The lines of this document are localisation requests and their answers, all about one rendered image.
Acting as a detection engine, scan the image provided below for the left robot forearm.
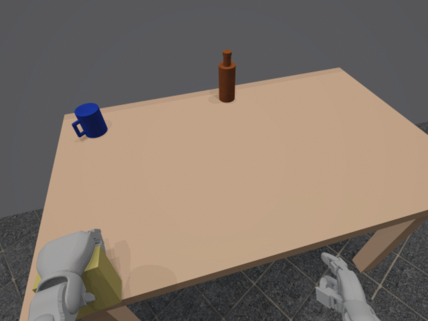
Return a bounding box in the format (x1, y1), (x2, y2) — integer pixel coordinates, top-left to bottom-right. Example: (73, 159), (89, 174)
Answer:
(28, 271), (83, 321)

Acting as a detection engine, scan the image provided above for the robot left hand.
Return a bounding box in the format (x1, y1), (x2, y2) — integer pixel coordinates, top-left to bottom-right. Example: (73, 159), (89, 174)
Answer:
(36, 229), (106, 308)

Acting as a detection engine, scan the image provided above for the robot right hand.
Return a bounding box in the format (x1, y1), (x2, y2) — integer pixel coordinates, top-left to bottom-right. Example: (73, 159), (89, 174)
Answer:
(316, 252), (366, 313)

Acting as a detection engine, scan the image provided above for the right robot forearm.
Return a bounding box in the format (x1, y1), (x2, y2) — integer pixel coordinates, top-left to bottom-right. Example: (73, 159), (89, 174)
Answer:
(342, 300), (381, 321)

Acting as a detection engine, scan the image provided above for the sponge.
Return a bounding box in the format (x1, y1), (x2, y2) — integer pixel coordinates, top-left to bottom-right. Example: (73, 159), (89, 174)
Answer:
(32, 245), (122, 319)

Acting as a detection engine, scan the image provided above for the table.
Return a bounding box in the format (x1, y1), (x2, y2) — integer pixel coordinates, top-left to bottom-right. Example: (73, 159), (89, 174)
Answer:
(19, 68), (428, 321)

